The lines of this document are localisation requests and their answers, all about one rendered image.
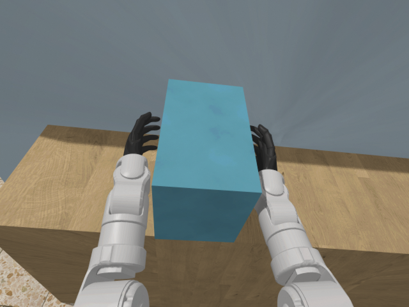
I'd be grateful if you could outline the carton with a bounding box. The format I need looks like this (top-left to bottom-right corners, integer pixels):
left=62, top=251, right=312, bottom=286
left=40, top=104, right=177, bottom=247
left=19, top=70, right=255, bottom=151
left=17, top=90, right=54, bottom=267
left=151, top=79, right=262, bottom=242

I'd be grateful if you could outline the pedestal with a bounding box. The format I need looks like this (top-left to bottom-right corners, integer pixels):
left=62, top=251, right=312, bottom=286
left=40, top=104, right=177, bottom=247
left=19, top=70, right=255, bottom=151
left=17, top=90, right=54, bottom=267
left=0, top=125, right=409, bottom=307

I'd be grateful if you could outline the right robot hand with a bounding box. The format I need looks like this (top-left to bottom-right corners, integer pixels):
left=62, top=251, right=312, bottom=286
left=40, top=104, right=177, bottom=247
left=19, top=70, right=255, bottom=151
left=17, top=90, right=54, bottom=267
left=250, top=124, right=277, bottom=172

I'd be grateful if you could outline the left robot hand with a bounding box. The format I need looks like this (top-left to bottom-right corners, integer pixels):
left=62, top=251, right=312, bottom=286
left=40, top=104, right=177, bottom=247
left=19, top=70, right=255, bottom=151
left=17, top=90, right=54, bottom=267
left=123, top=112, right=160, bottom=156

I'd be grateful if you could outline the right robot upper arm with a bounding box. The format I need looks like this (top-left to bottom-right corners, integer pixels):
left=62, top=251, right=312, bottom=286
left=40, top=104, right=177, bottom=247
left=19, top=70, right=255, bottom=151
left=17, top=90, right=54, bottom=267
left=277, top=281, right=353, bottom=307

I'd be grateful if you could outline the left robot upper arm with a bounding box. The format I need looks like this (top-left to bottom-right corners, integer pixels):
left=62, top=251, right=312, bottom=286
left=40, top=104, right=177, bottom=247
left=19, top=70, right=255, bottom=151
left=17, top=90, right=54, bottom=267
left=74, top=279, right=150, bottom=307

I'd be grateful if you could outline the left robot forearm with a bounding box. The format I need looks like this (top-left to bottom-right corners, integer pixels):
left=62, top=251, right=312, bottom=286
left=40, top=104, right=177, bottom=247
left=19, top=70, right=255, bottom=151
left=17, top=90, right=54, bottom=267
left=73, top=153, right=151, bottom=307

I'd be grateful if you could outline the right robot forearm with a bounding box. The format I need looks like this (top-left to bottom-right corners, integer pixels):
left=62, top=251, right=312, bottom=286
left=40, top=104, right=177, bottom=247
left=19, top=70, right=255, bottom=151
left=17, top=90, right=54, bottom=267
left=254, top=169, right=353, bottom=306

